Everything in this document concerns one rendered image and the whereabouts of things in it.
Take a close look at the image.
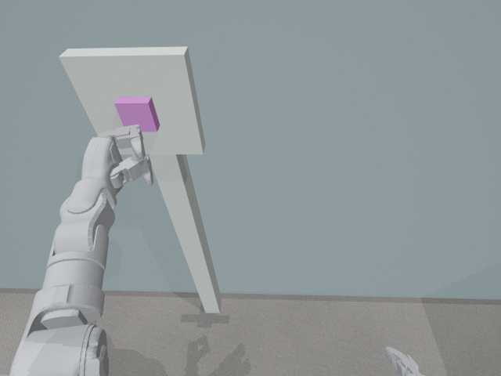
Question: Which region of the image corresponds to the left robot hand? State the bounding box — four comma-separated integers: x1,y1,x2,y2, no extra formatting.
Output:
81,125,153,196

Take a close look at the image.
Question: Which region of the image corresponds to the button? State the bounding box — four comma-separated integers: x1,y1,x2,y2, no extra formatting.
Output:
114,97,160,132

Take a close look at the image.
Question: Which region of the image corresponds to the right robot hand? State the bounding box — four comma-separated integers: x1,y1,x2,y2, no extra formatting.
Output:
385,346,425,376

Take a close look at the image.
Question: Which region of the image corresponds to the panel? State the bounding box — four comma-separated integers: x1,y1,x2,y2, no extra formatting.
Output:
59,46,222,313

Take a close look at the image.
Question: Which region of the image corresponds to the left robot upper arm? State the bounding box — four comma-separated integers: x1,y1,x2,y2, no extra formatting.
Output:
14,324,109,376

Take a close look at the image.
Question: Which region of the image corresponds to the left robot forearm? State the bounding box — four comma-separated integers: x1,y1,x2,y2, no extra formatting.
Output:
9,179,117,376

